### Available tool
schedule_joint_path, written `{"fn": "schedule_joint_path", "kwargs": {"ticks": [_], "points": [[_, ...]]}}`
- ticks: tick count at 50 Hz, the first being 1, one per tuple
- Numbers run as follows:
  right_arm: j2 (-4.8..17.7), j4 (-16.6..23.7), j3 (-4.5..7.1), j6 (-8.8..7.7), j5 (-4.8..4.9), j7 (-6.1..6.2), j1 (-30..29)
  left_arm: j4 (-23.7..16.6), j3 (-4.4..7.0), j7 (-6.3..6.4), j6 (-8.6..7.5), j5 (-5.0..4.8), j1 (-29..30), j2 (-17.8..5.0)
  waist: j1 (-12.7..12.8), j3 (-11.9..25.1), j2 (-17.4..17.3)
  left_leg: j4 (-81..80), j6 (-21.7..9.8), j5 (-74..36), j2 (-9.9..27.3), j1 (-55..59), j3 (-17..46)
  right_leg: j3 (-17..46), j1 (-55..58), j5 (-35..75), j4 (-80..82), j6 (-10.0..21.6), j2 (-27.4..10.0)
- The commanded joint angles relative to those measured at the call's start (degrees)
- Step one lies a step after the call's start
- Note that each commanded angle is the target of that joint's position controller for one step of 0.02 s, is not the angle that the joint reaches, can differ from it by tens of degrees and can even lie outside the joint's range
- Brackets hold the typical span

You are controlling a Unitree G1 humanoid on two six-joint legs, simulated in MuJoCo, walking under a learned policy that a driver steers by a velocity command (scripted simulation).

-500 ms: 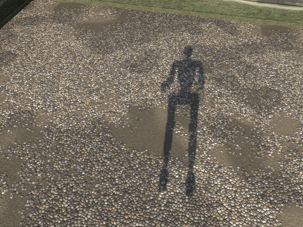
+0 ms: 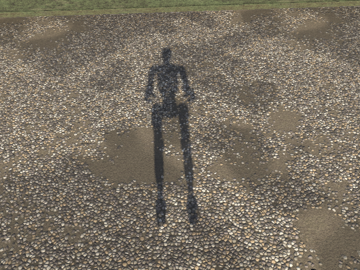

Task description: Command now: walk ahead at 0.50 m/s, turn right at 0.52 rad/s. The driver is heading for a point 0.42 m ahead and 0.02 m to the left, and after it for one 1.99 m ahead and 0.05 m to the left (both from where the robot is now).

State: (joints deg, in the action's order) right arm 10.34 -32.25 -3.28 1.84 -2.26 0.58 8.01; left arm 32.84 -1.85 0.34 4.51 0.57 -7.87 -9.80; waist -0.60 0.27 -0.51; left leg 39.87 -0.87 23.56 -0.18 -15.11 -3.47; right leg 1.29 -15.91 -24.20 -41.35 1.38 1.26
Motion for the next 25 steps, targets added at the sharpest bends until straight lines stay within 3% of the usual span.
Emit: {"fn": "schedule_joint_path", "kwargs": {"ticks": [1, 11, 13, 16, 19, 25], "points": [[3.36, 5.94, 1.35, -1.29, -0.03, 0.3, -4.76, -5.66, 1.56, 0.06, -0.6, -0.19, 4.4, -5.14, 0.41, 3.41, 1.62, -3.7, 1.98, -14.26, 1.49, 1.29, 0.76, 7.08, -0.98, 18.05, 6.33, 2.78, -1.29], [3.5, 6.12, 2.73, -0.76, 0.1, 0.27, -4.98, -5.82, 1.77, 0.32, -0.27, -0.81, 4.73, -5.88, 1.84, 6.37, 1.53, -0.57, 2.13, -17.21, 2.86, 7.97, -2.86, 11.57, -6.38, 29.29, 4.59, 4.2, 1.16], [2.29, 5.47, 2.19, -1.05, -0.37, -0.31, -3.55, -6.0, 0.96, 0.33, -0.46, -0.75, 5.68, -4.56, 1.39, 7.89, 1.52, -0.85, 1.55, -14.58, 3.77, 9.26, -3.17, 11.23, -7.36, 25.85, 4.92, 4.3, 0.95], [1.09, 5.08, 1.42, -1.33, 0.0, -0.81, -3.78, -5.31, -0.02, -0.06, -0.66, -0.52, 5.58, -3.69, 1.67, 6.0, 2.63, -2.69, 0.97, -10.13, 4.18, 7.6, -3.21, 11.4, -6.82, 19.81, 7.62, 3.21, 0.76], [2.06, 4.52, 1.35, -1.23, 0.41, -0.9, -3.48, -5.12, -0.28, -0.49, -0.77, -0.02, 5.94, -4.16, 1.92, 3.73, 2.61, -4.48, 0.03, -9.04, 4.5, 5.97, -2.51, 10.51, -5.8, 17.95, 8.48, 2.22, 0.74], [3.08, 2.87, 1.41, -0.85, 1.29, -0.83, -2.7, -4.36, -0.85, -0.53, -1.36, 0.88, 5.37, -4.07, 2.85, 2.97, 0.52, -6.49, -1.55, -12.08, 3.82, 6.45, 0.73, 6.42, -3.48, 17.14, 8.94, 0.73, -0.23]]}}
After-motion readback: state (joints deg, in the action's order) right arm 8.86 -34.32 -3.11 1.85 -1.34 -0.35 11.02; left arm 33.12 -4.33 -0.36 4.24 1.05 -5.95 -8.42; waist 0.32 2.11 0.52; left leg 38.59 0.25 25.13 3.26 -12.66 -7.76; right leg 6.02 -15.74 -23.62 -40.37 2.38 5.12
